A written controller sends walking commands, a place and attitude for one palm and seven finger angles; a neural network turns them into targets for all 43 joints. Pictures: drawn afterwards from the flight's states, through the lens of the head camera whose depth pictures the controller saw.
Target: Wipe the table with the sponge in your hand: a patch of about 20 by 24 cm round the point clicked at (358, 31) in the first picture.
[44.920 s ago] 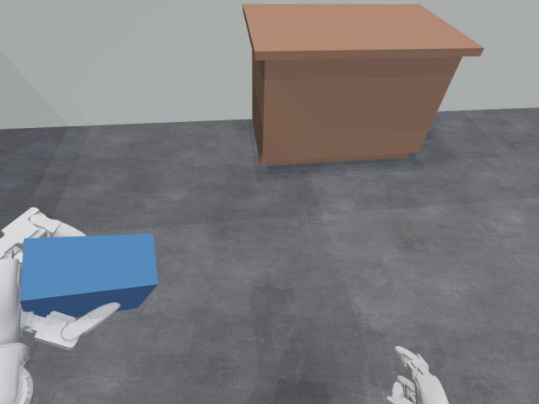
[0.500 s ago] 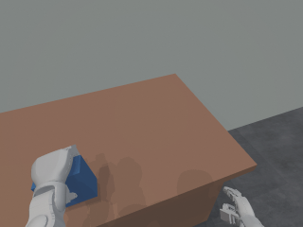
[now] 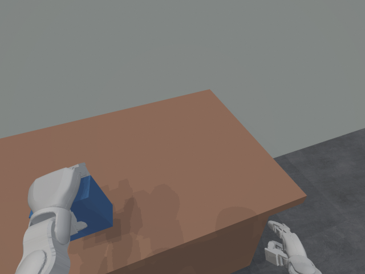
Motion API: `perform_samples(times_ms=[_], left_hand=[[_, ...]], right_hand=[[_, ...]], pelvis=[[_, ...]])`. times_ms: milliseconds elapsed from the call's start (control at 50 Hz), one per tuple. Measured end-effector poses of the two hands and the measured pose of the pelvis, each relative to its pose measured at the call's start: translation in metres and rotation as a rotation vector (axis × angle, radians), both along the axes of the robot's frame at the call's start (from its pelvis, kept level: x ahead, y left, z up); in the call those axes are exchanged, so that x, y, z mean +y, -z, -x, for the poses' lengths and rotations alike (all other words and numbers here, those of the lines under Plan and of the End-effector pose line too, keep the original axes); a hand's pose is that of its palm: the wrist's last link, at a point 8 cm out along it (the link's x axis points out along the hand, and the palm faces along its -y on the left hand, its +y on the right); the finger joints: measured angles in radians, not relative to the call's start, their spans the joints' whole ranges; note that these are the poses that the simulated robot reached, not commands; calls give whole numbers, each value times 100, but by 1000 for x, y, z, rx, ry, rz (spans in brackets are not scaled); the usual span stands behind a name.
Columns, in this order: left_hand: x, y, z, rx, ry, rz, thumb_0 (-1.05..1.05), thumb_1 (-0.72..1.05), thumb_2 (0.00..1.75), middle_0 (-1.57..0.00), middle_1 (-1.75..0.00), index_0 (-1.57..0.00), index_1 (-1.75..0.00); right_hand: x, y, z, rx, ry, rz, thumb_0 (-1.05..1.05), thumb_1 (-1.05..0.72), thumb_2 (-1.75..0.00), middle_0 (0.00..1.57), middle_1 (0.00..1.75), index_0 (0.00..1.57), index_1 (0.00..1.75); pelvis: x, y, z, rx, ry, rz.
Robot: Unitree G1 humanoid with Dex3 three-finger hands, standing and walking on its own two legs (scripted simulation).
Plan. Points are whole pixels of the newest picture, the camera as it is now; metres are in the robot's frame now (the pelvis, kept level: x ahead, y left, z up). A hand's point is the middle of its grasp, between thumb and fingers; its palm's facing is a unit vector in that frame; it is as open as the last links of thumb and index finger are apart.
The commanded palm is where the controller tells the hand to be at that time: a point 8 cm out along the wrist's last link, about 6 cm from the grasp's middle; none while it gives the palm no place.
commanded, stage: lift the sponge slowly off the table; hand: left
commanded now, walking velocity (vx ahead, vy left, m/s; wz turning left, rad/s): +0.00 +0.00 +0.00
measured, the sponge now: (80, 214) +0.20 +0.28 +0.04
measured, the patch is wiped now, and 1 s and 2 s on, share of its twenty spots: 0.90 0.90 0.90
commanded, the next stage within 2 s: bring the sponge back beside the body in 0.62 s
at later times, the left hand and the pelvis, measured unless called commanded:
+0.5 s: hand (62, 191) +0.21 +0.29 +0.12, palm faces +0.15 -0.15 -0.98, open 10.1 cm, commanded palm +0.18 +0.28 +0.19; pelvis -0.01 +0.00 +0.00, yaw +0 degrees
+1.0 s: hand (64, 191) +0.21 +0.28 +0.12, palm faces +0.15 -0.19 -0.97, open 10.1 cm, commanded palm +0.17 +0.28 +0.19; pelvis -0.01 +0.01 +0.00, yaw +0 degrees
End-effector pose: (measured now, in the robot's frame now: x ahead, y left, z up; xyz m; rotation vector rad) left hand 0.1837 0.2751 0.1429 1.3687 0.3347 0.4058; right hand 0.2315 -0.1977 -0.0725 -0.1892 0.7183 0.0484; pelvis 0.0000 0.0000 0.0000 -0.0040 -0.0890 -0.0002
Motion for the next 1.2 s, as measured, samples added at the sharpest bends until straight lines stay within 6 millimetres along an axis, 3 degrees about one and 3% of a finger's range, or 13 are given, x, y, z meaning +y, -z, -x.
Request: perform_samples(times_ms=[420, 620, 780, 1200], left_hand=[[7, -28, 6, -69, 9, 10, -1, -53, 106, -72, -134, -75, -133], [6, -38, -8, -93, 25, 9, -1, -53, 106, -72, -134, -75, -133], [7, -33, -13, -73, 18, 23, -1, -53, 106, -72, -134, -75, -133], [6, -30, 0, -84, 27, 35, -1, -53, 106, -72, -134, -75, -133]], right_hand=[[5, -6, 4, -29, 6, 2, 2, -91, -90, 20, 30, 18, 29], [7, -7, 5, -39, 11, 4, 2, -91, -90, 20, 30, 17, 29], [7, -7, 5, -40, 11, 1, 2, -90, -90, 20, 30, 17, 29], [5, -7, 4, -41, 15, 9, 2, -90, -90, 20, 30, 20, 31]], pelvis=[[4, 1, 9, -9, 1, -1], [6, 0, 13, -3, 0, -3], [6, 1, 11, 8, 6, -3], [8, 1, 7, 0, 4, 0]])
